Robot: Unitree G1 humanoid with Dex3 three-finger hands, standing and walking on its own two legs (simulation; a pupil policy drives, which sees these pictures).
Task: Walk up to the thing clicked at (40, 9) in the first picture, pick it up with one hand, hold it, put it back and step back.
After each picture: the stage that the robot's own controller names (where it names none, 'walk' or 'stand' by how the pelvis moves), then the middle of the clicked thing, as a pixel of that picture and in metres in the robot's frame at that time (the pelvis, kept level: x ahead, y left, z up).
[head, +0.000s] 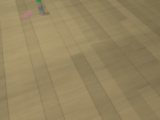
stand; (40, 6) +2.09 +0.69 -0.66
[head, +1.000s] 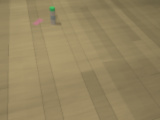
walk; (52, 16) +1.98 +0.40 -0.62
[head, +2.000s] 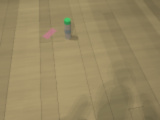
walk; (67, 29) +1.37 +0.20 -0.64
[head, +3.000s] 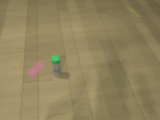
walk; (56, 67) +0.89 +0.23 -0.65
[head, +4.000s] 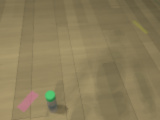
walk; (51, 102) +0.56 +0.22 -0.64
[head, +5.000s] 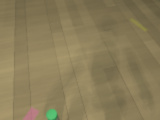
stand; out of the picture +0.41 +0.22 -0.63
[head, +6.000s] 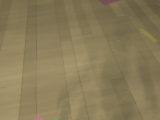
stand; out of the picture +0.38 +0.23 -0.65
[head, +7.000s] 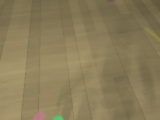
stand; out of the picture +0.39 +0.20 -0.65
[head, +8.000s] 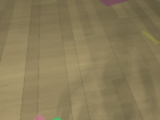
stand; out of the picture +0.40 +0.21 -0.66
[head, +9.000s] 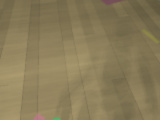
stand; out of the picture +0.39 +0.21 -0.66
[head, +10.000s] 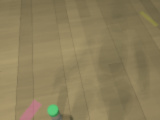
go down; (55, 115) +0.40 +0.22 -0.64
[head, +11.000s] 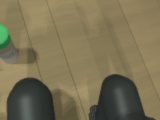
go down; (4, 47) +0.45 +0.28 -0.22
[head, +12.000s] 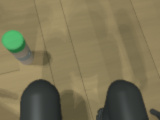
close in; (20, 50) +0.45 +0.27 -0.26
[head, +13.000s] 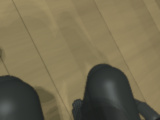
close in; out of the picture +0.43 +0.31 -0.16
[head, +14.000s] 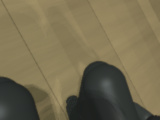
close; out of the picture +0.43 +0.32 -0.16
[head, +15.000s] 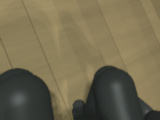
lift; out of the picture +0.34 +0.32 -0.15
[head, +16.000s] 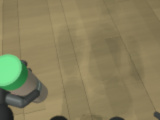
lift; (25, 84) +0.32 +0.19 +0.04
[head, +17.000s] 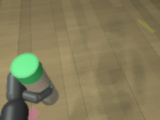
hold; (40, 84) +0.33 +0.16 +0.05
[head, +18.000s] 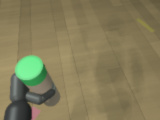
hold; (42, 85) +0.33 +0.16 +0.03
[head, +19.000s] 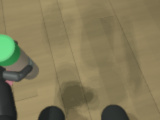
crouch; (18, 62) +0.40 +0.22 -0.04
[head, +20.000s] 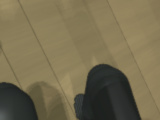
lower; out of the picture +0.45 +0.31 -0.16
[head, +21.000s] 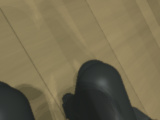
lower; out of the picture +0.44 +0.32 -0.16
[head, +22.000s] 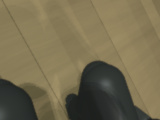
lower; out of the picture +0.42 +0.33 -0.16
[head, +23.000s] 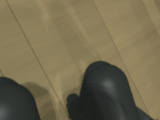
lower; out of the picture +0.42 +0.33 -0.16
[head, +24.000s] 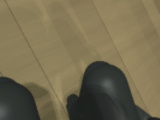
rest; out of the picture +0.41 +0.32 -0.16
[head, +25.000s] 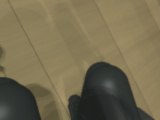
withdraw; out of the picture +0.42 +0.30 -0.17
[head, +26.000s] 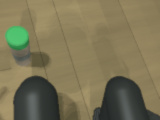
walk; (20, 49) +0.45 +0.26 -0.22
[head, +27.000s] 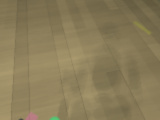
stand; out of the picture +0.38 +0.19 -0.58
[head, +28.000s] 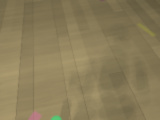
stand; out of the picture +0.40 +0.20 -0.60
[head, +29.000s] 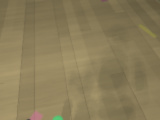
stand; out of the picture +0.40 +0.19 -0.60
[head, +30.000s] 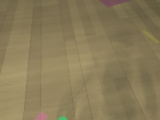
stand; out of the picture +0.42 +0.18 -0.65
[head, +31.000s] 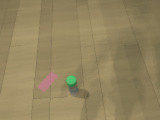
walk; (72, 86) +0.56 +0.15 -0.63
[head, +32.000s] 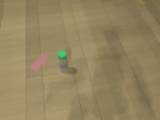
walk; (63, 62) +0.85 +0.17 -0.64
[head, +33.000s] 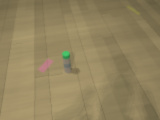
stand; (67, 62) +1.03 +0.22 -0.64
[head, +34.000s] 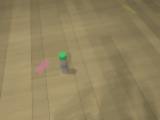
stand; (63, 63) +1.02 +0.22 -0.66
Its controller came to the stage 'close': yes
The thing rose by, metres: 0.67
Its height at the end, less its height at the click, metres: +0.00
